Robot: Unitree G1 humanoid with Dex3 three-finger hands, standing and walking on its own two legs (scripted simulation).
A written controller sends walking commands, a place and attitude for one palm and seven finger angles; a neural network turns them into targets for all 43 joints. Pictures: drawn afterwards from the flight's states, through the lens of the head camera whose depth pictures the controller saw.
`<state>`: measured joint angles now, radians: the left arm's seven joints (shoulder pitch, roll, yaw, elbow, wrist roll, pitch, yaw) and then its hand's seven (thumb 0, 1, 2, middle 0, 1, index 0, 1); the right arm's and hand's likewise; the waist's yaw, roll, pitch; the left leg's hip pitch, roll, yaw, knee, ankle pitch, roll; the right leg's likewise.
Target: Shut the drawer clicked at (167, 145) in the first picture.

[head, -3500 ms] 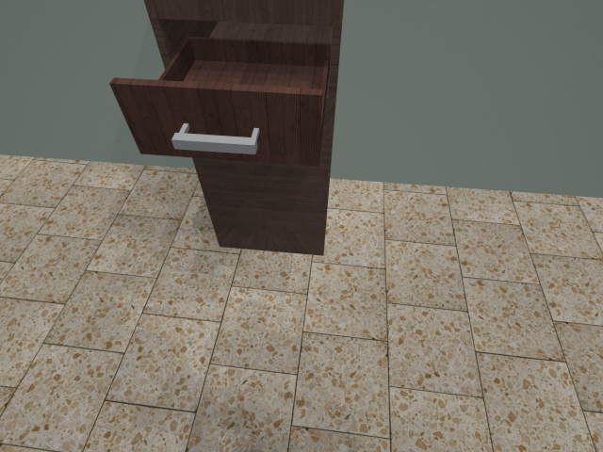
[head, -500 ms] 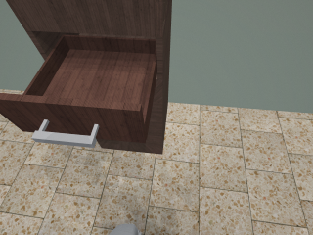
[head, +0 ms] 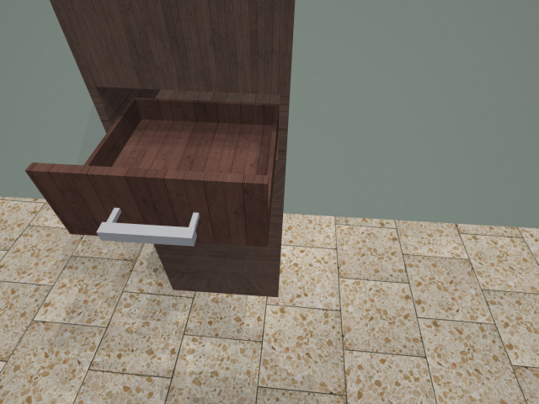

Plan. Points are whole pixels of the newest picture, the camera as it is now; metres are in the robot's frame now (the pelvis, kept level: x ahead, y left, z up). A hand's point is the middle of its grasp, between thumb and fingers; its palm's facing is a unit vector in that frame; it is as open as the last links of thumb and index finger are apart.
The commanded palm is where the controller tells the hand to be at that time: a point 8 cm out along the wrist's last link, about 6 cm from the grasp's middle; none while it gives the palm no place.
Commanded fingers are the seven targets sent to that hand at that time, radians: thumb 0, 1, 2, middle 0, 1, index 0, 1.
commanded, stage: come to a stop and stand still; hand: left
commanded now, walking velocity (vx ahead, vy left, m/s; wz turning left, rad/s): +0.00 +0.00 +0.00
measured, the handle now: (151, 224) +0.38 +0.23 +0.05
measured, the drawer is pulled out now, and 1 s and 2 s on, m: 0.27 0.27 0.27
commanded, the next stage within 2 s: look again from close up in 0.20 s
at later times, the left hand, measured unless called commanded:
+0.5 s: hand out of the picture -0.03 +0.14 -0.17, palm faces +0.01 -0.99 -0.15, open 7.3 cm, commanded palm none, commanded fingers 0.00 0.90 0.90 -0.20 -0.30 -0.20 -0.30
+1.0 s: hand out of the picture +0.00 +0.15 -0.17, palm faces +0.00 -0.98 -0.17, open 7.3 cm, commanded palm none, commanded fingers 0.00 0.90 0.90 -0.20 -0.30 -0.20 -0.30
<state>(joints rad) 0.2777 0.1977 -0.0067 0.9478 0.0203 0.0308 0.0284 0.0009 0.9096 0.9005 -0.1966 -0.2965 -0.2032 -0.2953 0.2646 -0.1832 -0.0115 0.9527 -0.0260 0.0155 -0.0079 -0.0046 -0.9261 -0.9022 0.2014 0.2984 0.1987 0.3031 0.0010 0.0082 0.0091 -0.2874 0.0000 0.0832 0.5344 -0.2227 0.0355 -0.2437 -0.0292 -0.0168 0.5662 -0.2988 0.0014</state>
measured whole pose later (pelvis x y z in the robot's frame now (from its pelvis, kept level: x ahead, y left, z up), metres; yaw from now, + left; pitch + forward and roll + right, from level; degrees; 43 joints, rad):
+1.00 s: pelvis +0.00 -0.02 +0.01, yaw +0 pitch -1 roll +0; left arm 0.31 0.15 -0.02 1.09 0.01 -0.01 0.03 0.00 0.91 0.90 -0.19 -0.30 -0.20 -0.30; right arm 0.29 -0.14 0.00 1.12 -0.01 -0.01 -0.02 0.00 -0.91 -0.90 0.20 0.30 0.20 0.30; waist 0.00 -0.01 0.02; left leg -0.24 0.03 0.07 0.43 -0.16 0.00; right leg -0.20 0.01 -0.02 0.45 -0.24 -0.02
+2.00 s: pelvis +0.02 -0.02 +0.01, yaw -1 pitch -1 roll +1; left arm 0.28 0.18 0.02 1.03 0.03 0.01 0.01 0.00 0.92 0.90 -0.20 -0.30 -0.20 -0.30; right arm 0.37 -0.15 -0.01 1.10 -0.03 0.01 -0.01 0.00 -0.91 -0.90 0.20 0.30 0.19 0.30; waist 0.00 -0.02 0.00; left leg -0.23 0.02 0.07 0.45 -0.21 0.01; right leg -0.26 -0.01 -0.08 0.52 -0.28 -0.04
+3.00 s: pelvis +0.06 -0.01 +0.01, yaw -1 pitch -1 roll +0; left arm 0.26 0.15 -0.01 1.11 0.01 -0.01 0.04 0.00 0.92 0.90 -0.20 -0.30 -0.20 -0.30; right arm 0.25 -0.15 0.02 1.15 -0.01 -0.02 -0.04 0.00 -0.91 -0.90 0.20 0.30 0.20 0.30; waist 0.01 0.00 0.06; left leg -0.12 0.00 0.07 0.42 -0.29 0.02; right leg -0.17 -0.01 -0.07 0.45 -0.27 -0.02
